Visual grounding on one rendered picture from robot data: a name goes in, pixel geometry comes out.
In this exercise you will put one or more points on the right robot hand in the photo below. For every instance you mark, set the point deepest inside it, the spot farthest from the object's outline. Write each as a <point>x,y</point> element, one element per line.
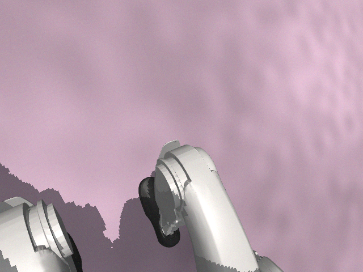
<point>265,264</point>

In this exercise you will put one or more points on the right robot foot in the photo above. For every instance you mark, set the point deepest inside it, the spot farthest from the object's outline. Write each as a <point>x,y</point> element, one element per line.
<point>150,207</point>

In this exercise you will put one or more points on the left robot foot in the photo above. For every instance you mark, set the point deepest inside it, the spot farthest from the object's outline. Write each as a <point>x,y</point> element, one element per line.
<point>76,256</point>

